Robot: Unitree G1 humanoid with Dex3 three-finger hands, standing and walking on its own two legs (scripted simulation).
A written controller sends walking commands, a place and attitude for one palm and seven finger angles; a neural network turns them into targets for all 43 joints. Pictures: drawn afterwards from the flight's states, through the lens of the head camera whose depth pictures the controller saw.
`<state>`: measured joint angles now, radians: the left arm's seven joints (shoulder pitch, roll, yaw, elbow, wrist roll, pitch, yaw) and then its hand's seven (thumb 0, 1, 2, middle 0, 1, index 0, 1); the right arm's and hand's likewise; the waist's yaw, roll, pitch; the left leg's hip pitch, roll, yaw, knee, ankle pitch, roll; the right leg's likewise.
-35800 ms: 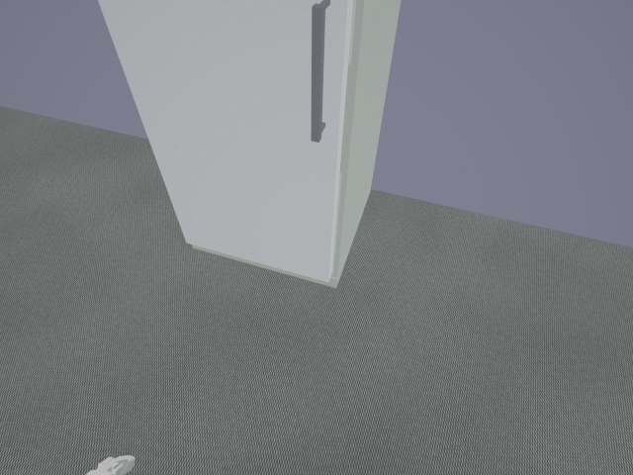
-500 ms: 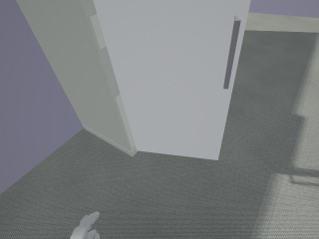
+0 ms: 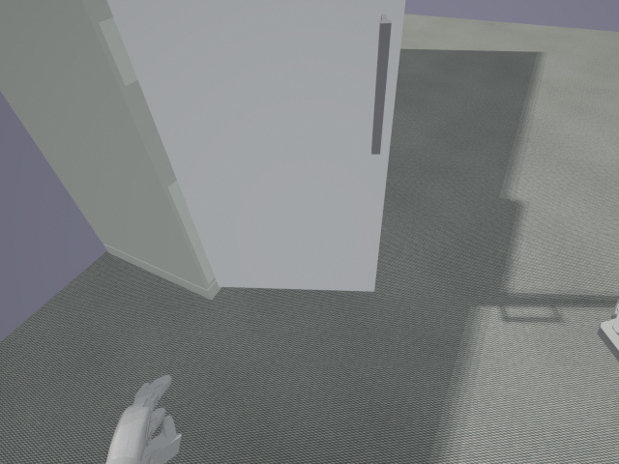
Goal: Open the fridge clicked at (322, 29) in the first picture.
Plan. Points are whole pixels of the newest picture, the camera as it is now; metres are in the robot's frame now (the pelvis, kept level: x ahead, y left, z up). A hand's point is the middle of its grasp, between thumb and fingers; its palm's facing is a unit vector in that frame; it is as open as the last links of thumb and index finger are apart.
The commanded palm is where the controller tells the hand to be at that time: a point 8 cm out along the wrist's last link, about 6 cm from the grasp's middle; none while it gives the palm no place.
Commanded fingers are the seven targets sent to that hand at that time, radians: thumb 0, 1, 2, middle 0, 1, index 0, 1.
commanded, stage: stop stepping back and stand still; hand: right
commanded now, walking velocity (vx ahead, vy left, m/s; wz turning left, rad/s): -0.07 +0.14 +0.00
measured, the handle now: (379, 90) +0.81 -0.11 +0.12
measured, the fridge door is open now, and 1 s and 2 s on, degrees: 67 67 67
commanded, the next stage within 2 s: let the arm hang, fingers relaxed in 0.60 s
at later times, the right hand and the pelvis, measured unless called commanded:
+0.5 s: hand (612, 276) +0.26 -0.27 +0.18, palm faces +0.43 +0.80 -0.42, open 7.4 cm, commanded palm +0.19 -0.32 +0.20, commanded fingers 0.00 -0.90 -0.90 0.20 0.30 0.20 0.30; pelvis +0.05 -0.02 +0.01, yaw +0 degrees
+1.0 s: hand out of the picture +0.08 -0.20 -0.15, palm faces -0.01 +0.99 -0.17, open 7.3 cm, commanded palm none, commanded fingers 0.00 -0.90 -0.90 0.20 0.30 0.20 0.30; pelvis +0.01 -0.02 +0.01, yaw -1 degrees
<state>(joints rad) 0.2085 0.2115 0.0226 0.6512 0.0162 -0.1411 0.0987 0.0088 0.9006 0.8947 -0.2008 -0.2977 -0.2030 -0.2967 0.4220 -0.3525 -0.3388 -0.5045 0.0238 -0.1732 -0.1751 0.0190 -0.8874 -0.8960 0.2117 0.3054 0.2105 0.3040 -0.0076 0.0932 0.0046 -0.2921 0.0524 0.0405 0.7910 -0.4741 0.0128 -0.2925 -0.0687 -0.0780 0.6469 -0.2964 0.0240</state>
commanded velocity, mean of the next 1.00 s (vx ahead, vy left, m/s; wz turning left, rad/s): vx -0.01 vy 0.02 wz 0.00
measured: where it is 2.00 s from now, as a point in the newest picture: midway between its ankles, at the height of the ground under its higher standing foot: outside the picture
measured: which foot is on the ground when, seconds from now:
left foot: down 0.00-1.00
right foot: down 0.00-1.00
